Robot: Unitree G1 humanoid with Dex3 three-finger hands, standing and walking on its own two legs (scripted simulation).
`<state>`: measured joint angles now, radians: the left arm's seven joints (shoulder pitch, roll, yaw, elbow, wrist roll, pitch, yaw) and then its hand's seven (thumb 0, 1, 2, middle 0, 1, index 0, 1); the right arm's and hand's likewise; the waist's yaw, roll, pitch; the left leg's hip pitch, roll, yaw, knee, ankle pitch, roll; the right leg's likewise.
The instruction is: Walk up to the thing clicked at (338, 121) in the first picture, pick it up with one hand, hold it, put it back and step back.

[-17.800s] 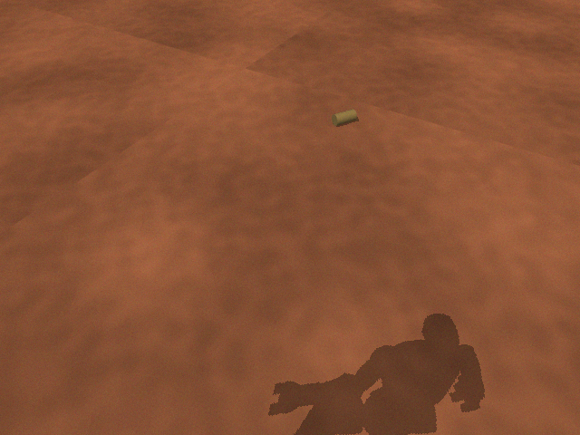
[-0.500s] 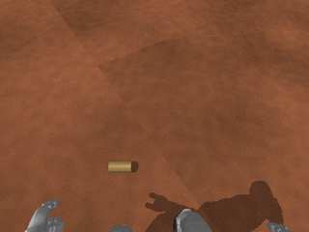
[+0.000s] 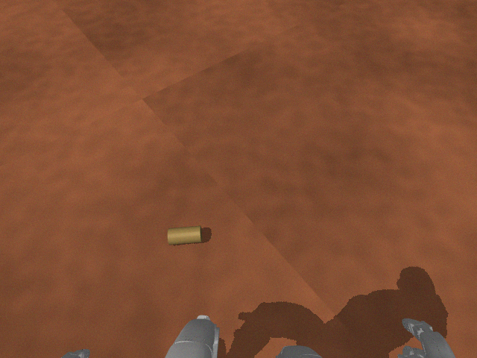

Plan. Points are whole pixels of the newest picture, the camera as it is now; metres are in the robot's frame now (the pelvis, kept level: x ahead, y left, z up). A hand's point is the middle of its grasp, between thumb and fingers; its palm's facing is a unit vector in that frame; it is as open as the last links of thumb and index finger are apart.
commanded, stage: walk up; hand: left
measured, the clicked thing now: (185, 235) +0.61 +0.26 -0.72
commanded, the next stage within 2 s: stand in 1.42 s
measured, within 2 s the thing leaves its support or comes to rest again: neither
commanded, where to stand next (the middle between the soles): +0.24 -0.02 m, yaw +5 degrees
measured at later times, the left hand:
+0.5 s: hand out of the picture -0.07 +0.25 -0.15, palm faces +0.04 -0.94 -0.34, open 7.4 cm
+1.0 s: hand out of the picture -0.08 +0.25 -0.14, palm faces +0.08 -0.93 -0.36, open 7.4 cm
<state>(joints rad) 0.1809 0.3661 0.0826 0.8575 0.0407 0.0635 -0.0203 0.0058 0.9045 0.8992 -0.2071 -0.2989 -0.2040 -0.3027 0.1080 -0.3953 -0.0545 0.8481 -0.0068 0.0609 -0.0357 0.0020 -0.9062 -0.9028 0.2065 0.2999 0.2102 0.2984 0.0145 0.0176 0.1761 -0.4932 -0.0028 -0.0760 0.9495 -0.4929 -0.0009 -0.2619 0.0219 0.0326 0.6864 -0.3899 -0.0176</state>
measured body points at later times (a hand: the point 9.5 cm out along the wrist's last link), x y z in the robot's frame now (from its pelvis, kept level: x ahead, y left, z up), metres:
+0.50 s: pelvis -0.12 -0.02 +0.01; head -0.10 +0.00 +0.46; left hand -0.07 +0.30 -0.12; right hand +0.00 -0.32 -0.09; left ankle -0.09 +0.11 -0.72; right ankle -0.15 -0.15 -0.70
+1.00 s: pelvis -0.13 -0.02 +0.01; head -0.13 -0.01 +0.46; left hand -0.09 +0.30 -0.11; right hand -0.03 -0.30 -0.11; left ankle -0.12 +0.11 -0.72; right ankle -0.15 -0.15 -0.72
